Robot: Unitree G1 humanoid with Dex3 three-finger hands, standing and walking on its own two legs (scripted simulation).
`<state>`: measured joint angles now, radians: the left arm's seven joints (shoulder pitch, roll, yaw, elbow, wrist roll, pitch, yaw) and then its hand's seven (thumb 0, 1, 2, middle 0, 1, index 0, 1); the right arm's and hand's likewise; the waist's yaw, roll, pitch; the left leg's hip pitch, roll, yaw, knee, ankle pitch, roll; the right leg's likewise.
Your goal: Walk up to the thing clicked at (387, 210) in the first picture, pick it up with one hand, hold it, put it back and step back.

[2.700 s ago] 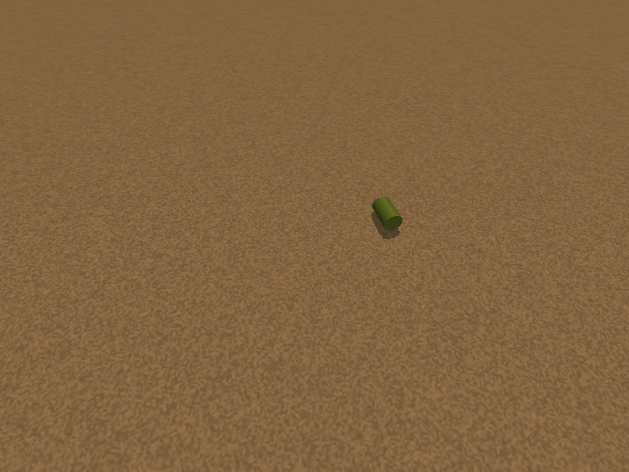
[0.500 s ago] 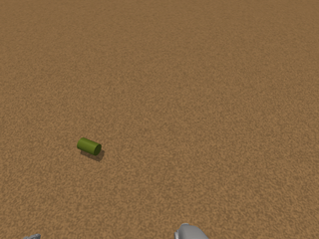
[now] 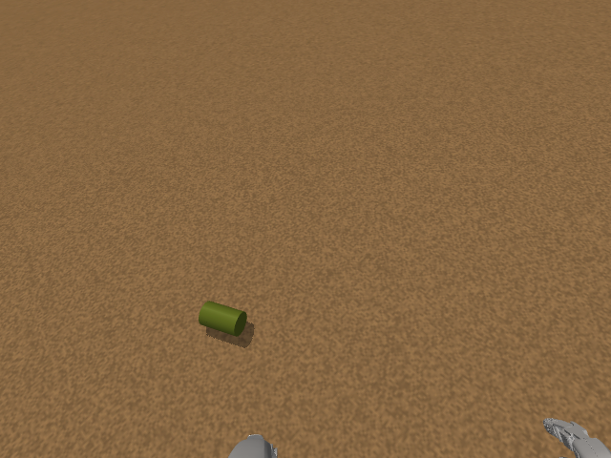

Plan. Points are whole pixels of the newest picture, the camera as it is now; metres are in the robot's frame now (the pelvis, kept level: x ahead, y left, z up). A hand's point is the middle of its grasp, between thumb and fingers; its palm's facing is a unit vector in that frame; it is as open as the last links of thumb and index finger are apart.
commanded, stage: walk up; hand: left
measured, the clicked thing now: (223, 318) +0.67 +0.39 -0.69
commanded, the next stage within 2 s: none
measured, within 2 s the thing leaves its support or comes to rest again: neither
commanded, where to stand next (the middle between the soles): +0.23 +0.31 m, yaw -21 degrees
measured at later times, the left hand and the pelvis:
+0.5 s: hand (42, 417) +0.22 +0.44 -0.11, palm faces -0.17 -0.80 -0.57, open 7.4 cm; pelvis +0.07 +0.16 +0.00, yaw -10 degrees
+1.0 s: hand out of the picture +0.27 +0.64 -0.14, palm faces -0.28 -0.81 -0.52, open 7.4 cm; pelvis +0.13 +0.35 -0.01, yaw -18 degrees
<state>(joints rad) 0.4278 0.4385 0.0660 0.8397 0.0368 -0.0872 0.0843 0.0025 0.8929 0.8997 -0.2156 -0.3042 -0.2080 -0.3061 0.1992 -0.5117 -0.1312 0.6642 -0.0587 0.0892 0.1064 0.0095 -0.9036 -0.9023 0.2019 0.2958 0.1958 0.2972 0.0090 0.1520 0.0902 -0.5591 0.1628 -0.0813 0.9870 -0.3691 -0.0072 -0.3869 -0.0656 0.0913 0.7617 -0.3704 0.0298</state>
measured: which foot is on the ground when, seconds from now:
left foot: up 0.00-0.02, down 0.04-0.44, up 0.46-0.80, down 0.82-1.00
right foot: down 0.00-0.06, up 0.08-0.40, down 0.42-0.84, up 0.86-1.00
